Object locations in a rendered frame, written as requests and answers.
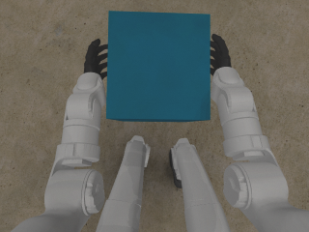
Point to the robot left forearm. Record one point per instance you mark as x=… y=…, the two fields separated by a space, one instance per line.
x=79 y=145

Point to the robot right forearm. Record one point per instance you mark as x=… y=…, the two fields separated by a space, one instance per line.
x=243 y=137

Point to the robot right upper arm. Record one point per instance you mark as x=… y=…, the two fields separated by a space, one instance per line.
x=259 y=190

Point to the carton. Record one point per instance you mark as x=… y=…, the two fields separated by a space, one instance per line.
x=158 y=67

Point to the right robot hand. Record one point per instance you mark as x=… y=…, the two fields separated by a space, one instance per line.
x=220 y=54

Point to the robot left upper arm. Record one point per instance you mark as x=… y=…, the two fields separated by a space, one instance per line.
x=71 y=197

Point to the right robot foot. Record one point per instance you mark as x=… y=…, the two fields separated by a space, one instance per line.
x=177 y=182

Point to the robot left thigh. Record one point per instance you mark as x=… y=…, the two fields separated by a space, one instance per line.
x=122 y=209

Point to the left robot hand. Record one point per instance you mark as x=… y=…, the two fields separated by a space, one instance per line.
x=92 y=59

